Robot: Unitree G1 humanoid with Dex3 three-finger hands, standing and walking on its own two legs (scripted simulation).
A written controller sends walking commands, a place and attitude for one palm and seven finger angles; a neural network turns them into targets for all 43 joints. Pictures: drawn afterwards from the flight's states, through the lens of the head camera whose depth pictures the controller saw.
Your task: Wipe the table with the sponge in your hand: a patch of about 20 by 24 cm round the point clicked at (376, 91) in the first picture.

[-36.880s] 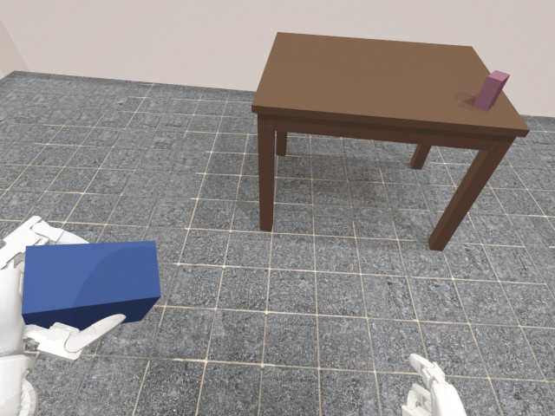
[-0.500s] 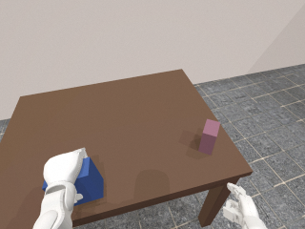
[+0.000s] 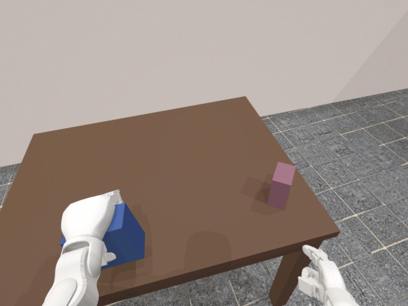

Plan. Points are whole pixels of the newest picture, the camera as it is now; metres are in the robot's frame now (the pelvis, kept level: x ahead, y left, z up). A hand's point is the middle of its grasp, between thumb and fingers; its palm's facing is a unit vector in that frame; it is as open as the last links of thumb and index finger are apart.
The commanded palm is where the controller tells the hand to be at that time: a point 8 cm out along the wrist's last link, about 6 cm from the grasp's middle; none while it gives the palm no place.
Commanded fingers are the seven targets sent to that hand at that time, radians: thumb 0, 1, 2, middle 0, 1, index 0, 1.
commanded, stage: lift the sponge slowly off the table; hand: left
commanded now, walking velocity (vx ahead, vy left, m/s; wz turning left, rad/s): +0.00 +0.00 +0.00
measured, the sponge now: (111, 242) +0.22 +0.25 +0.00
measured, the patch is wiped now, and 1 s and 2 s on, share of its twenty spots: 1.00 1.00 1.00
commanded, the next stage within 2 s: bring the sponge back beside the body in 0.58 s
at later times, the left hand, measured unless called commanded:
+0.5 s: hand (96, 221) +0.22 +0.25 +0.08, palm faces +0.03 -0.12 -0.99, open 10.2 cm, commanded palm +0.20 +0.25 +0.15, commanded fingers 0.00 0.10 1.30 -1.20 -1.60 -1.20 -1.60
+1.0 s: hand (92, 222) +0.22 +0.26 +0.08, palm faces +0.05 -0.13 -0.99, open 10.2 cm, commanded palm +0.18 +0.25 +0.15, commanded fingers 0.00 0.10 1.30 -1.20 -1.60 -1.20 -1.60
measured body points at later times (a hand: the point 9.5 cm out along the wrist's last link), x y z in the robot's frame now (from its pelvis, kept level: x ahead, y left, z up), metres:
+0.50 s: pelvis +0.00 -0.01 +0.00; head -0.03 -0.05 +0.45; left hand +0.21 +0.26 +0.13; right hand +0.24 -0.21 -0.08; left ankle -0.01 +0.13 -0.74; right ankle -0.01 -0.12 -0.74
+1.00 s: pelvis -0.01 +0.00 +0.00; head -0.03 -0.04 +0.45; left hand +0.21 +0.26 +0.14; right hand +0.24 -0.20 -0.08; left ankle -0.01 +0.13 -0.74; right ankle -0.01 -0.12 -0.74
